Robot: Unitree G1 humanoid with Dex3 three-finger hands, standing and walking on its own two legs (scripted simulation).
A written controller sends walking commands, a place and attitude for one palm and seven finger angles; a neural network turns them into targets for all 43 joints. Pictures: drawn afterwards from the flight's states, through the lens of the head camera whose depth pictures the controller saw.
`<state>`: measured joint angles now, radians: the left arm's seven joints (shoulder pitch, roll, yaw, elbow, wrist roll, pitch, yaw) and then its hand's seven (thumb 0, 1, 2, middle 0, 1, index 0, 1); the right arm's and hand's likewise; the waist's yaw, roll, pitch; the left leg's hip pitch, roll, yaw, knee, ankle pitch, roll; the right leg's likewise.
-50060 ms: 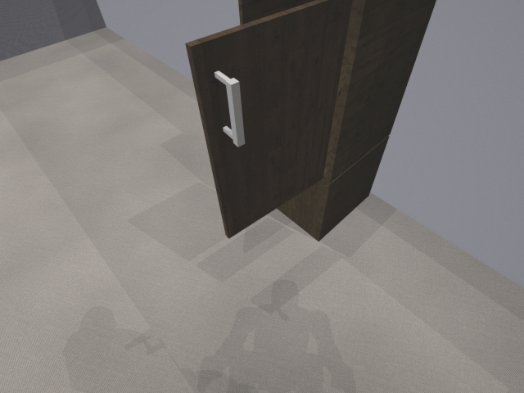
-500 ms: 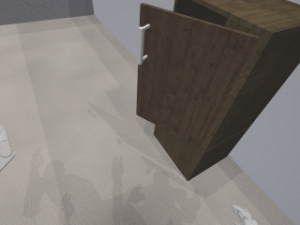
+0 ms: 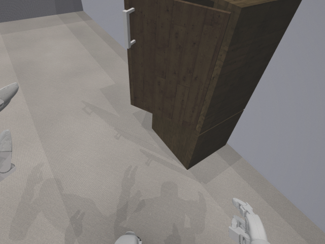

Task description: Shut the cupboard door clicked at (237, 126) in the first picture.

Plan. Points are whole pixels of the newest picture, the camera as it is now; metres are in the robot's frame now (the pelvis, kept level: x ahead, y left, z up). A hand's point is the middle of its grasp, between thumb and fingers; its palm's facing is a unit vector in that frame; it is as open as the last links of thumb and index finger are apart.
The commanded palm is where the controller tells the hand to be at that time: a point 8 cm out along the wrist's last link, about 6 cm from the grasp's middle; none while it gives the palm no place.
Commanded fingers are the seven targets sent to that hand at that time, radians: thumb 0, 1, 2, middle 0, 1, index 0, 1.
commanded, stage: stop stepping back and stand still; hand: left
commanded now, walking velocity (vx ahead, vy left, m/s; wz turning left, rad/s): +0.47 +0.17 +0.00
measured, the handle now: (129, 28) +0.86 +0.18 +0.13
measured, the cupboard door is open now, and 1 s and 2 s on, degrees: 28 28 28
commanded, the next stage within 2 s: let the arm hang, fingers relaxed in 0.96 s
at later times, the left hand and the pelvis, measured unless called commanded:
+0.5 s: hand out of the picture +0.07 +0.31 +0.23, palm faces +0.57 -0.68 -0.46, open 7.5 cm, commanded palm +0.02 +0.34 +0.19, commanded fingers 0.00 0.90 0.90 -0.20 -0.30 -0.20 -0.30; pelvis -0.10 +0.03 +0.01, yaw +4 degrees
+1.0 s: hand out of the picture +0.08 +0.35 +0.20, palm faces +0.55 -0.68 -0.48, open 7.5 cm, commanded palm +0.02 +0.37 +0.19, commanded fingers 0.00 0.90 0.90 -0.20 -0.30 -0.20 -0.30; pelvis -0.10 +0.06 +0.01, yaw +4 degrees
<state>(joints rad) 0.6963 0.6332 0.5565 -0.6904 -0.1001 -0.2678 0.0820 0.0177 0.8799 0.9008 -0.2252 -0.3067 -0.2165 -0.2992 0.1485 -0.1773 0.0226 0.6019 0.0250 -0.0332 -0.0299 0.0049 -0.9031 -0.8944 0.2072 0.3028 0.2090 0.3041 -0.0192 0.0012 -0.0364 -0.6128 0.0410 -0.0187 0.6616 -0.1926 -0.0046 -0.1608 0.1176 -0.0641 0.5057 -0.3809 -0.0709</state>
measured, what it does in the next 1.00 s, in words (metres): walks backwards: left foot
